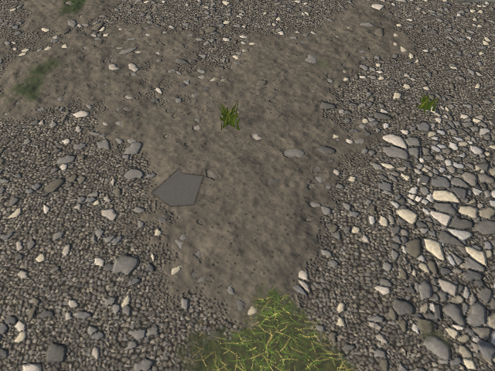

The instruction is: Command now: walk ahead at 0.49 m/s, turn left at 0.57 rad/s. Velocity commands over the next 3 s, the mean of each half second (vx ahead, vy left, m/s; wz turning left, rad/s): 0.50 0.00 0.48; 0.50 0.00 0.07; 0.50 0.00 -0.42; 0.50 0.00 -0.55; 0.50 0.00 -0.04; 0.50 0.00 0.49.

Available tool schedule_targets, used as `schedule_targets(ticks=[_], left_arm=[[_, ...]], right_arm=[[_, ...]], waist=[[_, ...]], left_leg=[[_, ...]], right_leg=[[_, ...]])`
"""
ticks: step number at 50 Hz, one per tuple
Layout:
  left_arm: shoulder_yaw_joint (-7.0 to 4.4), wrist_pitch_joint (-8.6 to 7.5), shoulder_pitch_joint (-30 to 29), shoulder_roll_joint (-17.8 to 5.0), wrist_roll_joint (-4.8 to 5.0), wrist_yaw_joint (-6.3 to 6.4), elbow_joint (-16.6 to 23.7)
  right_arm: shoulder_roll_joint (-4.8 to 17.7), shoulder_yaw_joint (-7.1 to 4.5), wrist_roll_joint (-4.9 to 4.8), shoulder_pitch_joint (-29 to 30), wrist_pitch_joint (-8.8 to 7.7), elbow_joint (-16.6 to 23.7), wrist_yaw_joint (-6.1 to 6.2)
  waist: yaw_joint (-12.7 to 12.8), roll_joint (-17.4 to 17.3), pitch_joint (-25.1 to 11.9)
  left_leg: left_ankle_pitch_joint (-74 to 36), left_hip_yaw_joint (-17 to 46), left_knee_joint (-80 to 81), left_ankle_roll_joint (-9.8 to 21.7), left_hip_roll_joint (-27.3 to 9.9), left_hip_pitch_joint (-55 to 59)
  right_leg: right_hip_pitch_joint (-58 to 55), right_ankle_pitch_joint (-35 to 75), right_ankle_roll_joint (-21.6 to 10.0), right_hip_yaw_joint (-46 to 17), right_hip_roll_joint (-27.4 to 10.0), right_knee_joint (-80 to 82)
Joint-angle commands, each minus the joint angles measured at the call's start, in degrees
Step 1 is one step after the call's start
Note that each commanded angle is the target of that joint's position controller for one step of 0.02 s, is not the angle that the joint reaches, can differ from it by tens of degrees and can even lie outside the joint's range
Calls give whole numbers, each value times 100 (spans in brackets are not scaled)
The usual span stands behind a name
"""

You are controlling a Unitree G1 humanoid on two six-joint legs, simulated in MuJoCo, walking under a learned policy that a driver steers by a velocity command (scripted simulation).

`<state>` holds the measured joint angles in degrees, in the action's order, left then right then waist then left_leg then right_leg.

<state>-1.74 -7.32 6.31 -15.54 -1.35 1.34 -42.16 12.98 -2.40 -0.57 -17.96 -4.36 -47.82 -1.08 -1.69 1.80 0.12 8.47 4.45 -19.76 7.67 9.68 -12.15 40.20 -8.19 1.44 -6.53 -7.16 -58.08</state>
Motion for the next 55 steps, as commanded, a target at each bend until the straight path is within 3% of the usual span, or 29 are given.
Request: schedule_targets(ticks=[1, 3, 6, 8, 10, 11, 12, 13, 14, 15, 16, 17, 18, 21, 23, 26, 30, 33, 35, 36, 37, 38, 39, 40, 41, 42, 43, 47, 55], left_arm=[[-45, 39, -197, -213, -2, 66, 404], [-29, 25, -602, -199, 78, 38, 550], [-74, -56, -936, -382, 155, -57, 737], [-136, -136, -937, -533, 164, -135, 794], [-227, -202, -391, -664, 170, -147, 680], [-314, -226, 251, -840, 122, -112, 559], [-409, -216, 1255, -1200, 57, -53, 468], [-504, -122, 1713, -1511, -1, -75, 288], [-411, -89, 1589, -952, 103, -95, 367], [-324, -53, 1424, -595, 140, -87, 397], [-284, -16, 1187, -551, 119, -110, 397], [-261, 2, 1045, -503, 102, -141, 341], [-224, -4, 968, -424, 68, -170, 301], [-244, -50, 1012, -457, 147, -248, 125], [-295, -44, 1099, -643, 164, -243, 24], [-313, 34, 1257, -773, 208, -211, -102], [-315, 126, 1642, -926, 277, -209, -306], [-330, 205, 1717, -1018, 311, -193, -421], [-340, 273, 1579, -1111, 320, -161, -441], [-297, 289, 1601, -1011, 301, -144, -440], [-173, 265, 1527, -754, 174, -122, -272], [43, 145, 2164, -57, 164, -151, -144], [-88, 45, 1942, -618, 272, -173, -228], [-170, 10, 1445, -870, 377, -193, -65], [-158, 22, 1167, -815, 322, -170, -16], [-175, 55, 1046, -758, 214, -155, 0], [-190, 122, 1152, -690, 188, -160, -15], [-162, 334, 1128, -422, 195, -146, -13], [-114, 309, -200, -249, 246, -297, 414]], right_arm=[[921, -232, -66, 20, -57, 458, 138], [957, -247, -100, -168, -20, 456, 152], [950, -252, -125, -371, 32, 444, 163], [951, -252, -111, -361, 78, 482, 192], [924, -245, -84, -169, 128, 569, 211], [760, -181, -52, -39, 117, 653, 196], [410, -52, 37, 12, 76, 791, 162], [242, 12, -139, -770, 6, 947, 144], [837, -82, -213, -853, -3, 765, 156], [1076, -146, -175, -301, 32, 789, 150], [965, -134, -88, -4, 47, 835, 156], [847, -136, -25, 175, 26, 893, 145], [731, -133, -37, 182, 33, 913, 117], [485, -76, -26, 162, 75, 942, 80], [421, -29, 30, 504, 52, 1072, 78], [322, 40, 22, 1074, -25, 1201, 30], [388, 34, -59, 1760, -75, 1404, -53], [539, -15, -84, 1972, -112, 1556, -119], [727, -122, -42, 1440, -134, 1433, -116], [976, -260, -8, 660, -125, 1188, -69], [1422, -402, 64, -449, -101, 993, 8], [1909, -487, 94, -761, -59, 919, 5], [1387, -365, 19, -876, -60, 887, -11], [1171, -278, -9, -502, -76, 910, -18], [1010, -221, -1, -77, -78, 966, -38], [858, -181, 35, 230, -83, 994, -72], [748, -148, 77, 399, -107, 999, -90], [883, -219, 79, 354, -240, 767, -65], [1106, -258, 85, -132, -201, 317, 89]], waist=[[8, -430, 47], [-187, -581, -10], [-319, -677, -94], [-240, -759, -132], [96, -954, -277], [424, -901, -681], [825, -272, -1481], [447, 1764, -2019], [513, 1253, -1603], [656, 554, -844], [558, 27, -405], [441, -51, -110], [299, 54, 2], [163, 330, -5], [208, 257, 23], [400, 253, 52], [638, 357, 180], [562, 430, 251], [153, 402, -38], [-192, 256, -534], [-639, -327, -1370], [-315, -1873, -1969], [-511, -1392, -1929], [-411, -1106, -1127], [-231, -704, -733], [-59, -562, -437], [145, -672, -352], [328, -601, -113], [-194, -438, 305]], left_leg=[[-764, 1107, 694, 732, -1177, -813], [-397, 1273, 555, 601, -1190, -525], [-168, 1785, 174, 560, -1421, 102], [-212, 2150, -164, 513, -1564, 446], [-570, 2304, -609, 390, -1490, 460], [-850, 2082, -1318, 209, -1240, 170], [-108, 1463, -2999, -49, -853, -645], [2454, 731, -4513, -379, -151, -2686], [2334, 824, -5361, -453, -700, -3408], [1738, 743, -5603, -513, -857, -3569], [1309, 574, -5513, -556, -1010, -3372], [1039, 546, -5238, -569, -1129, -3258], [926, 464, -5020, -557, -1262, -3013], [708, 114, -4406, -632, -1374, -2773], [337, -16, -3779, -694, -1500, -2885], [-489, -204, -2607, -692, -1507, -2634], [-842, -398, -1655, -663, -1316, -2186], [-382, -416, -1234, -445, -1230, -2029], [-278, -615, -834, -247, -1001, -1080], [-319, -667, -729, -88, -913, 63], [-514, 452, -850, 298, -1926, 1768], [358, 3024, -319, 1178, -3207, 3500], [985, 3629, 120, 1153, -3207, 3324], [730, 2799, 198, 916, -3008, 2646], [168, 2111, 292, 768, -2732, 1883], [-287, 1686, 474, 700, -2507, 1242], [-566, 1383, 655, 655, -2343, 797], [-1176, 601, 1122, 727, -2232, 237], [-1203, -482, 1254, 315, -2276, 865]], right_leg=[[-683, 1012, 147, 375, 353, 1369], [-802, 1228, 163, 365, 545, 2164], [-849, 1066, 107, 213, 669, 2730], [-1068, 661, -21, 147, 756, 3048], [-1899, 377, -252, 246, 806, 3387], [-2972, 397, -493, 124, 548, 3450], [-4551, 215, -932, -832, -510, 3385], [-6176, -930, -1849, -3436, -1696, 3823], [-5936, -2053, -1782, -3911, -1798, 4010], [-5258, -1861, -1527, -3015, -1507, 4079], [-4523, -1100, -1383, -2264, -1205, 4202], [-4005, -525, -1348, -1822, -955, 4355], [-3631, -153, -1284, -1381, -723, 4519], [-3278, 715, -1419, -676, -493, 4801], [-3307, 1180, -1497, -456, -534, 4913], [-3322, 1320, -1361, -23, -409, 4935], [-3442, 982, -1255, 100, -499, 4831], [-3848, 1076, -1144, -26, -761, 4611], [-3900, 2157, -975, 155, -669, 3934], [-3651, 2781, -831, 431, -382, 2972], [-2539, 1680, -583, 738, -64, 1221], [-208, -1929, -247, 783, 880, -764], [467, -2429, -299, 53, 683, -1541], [771, -1925, -365, 127, 412, -1624], [564, -1401, -348, 262, 178, -1378], [329, -1073, -299, 286, 42, -1070], [-34, -855, -271, 242, -81, -881], [-149, -199, -101, 279, -109, -366], [153, 1507, -246, 288, 179, 1664]])
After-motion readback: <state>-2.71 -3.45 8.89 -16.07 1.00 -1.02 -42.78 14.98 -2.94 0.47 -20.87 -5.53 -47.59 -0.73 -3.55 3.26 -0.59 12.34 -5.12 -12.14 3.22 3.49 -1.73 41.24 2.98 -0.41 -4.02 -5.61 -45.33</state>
